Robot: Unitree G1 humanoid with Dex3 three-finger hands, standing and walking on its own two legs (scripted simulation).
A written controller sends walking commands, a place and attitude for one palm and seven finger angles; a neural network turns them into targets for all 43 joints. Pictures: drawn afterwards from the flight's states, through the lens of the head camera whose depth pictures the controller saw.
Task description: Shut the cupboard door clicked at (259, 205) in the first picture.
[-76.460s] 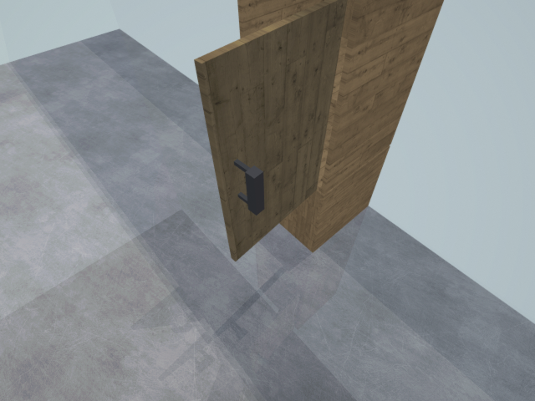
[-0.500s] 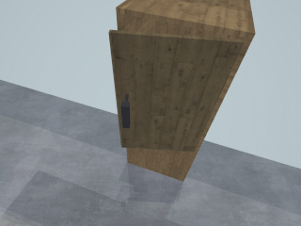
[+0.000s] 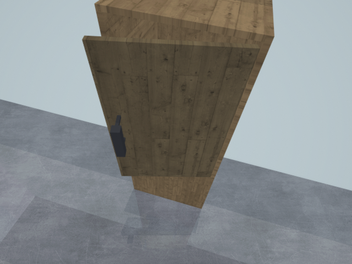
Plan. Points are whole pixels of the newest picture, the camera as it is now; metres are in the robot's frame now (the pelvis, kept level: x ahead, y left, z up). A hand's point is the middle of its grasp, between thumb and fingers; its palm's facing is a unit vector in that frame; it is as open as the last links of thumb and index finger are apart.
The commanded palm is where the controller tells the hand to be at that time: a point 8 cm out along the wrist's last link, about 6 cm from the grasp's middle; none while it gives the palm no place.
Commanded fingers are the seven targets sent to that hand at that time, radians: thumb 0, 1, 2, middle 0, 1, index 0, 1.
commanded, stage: come to a stop and stand still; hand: left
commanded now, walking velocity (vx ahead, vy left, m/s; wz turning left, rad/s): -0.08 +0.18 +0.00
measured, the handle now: (120, 136) +0.47 +0.18 -0.04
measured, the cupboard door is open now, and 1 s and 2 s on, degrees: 16 16 16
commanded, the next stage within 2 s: look again from close up in 1.58 s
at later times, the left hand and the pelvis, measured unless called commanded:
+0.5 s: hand out of the picture +0.04 +0.15 -0.18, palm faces +0.06 -0.98 -0.20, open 7.3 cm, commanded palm none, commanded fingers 0.00 0.90 0.90 -0.20 -0.30 -0.20 -0.30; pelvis +0.02 -0.03 -0.01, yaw +0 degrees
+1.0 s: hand out of the picture +0.06 +0.14 -0.16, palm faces +0.00 -0.97 -0.23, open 7.4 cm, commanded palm none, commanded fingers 0.00 0.90 0.90 -0.20 -0.30 -0.20 -0.30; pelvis +0.04 -0.04 +0.00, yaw +0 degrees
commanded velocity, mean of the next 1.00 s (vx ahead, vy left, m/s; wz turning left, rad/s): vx -0.03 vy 0.05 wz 0.00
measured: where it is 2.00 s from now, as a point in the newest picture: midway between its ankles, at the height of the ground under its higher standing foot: outside the picture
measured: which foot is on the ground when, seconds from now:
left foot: down 0.00-0.04, up 0.06-0.22, down 0.24-1.00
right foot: up 0.00-0.02, down 0.04-1.00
